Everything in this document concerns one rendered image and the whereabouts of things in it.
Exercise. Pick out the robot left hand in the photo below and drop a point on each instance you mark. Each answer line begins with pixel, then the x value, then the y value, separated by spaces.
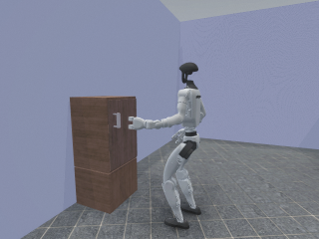
pixel 138 123

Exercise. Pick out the right robot upper arm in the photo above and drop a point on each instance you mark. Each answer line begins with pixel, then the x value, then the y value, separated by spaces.
pixel 202 110

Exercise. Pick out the robot torso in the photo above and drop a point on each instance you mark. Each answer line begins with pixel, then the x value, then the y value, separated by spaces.
pixel 192 118

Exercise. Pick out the handle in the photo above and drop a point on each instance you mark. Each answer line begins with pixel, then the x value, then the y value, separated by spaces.
pixel 118 120

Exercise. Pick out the left robot forearm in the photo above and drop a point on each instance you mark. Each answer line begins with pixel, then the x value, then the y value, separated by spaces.
pixel 168 122

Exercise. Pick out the cupboard door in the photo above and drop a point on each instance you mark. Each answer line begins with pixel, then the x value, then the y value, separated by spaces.
pixel 123 141

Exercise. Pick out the robot right hand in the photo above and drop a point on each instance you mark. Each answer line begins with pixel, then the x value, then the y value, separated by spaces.
pixel 179 135

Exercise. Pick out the robot right thigh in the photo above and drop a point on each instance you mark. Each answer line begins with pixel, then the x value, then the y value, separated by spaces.
pixel 182 173

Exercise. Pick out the left robot upper arm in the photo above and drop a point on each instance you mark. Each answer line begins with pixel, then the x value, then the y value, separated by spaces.
pixel 182 98

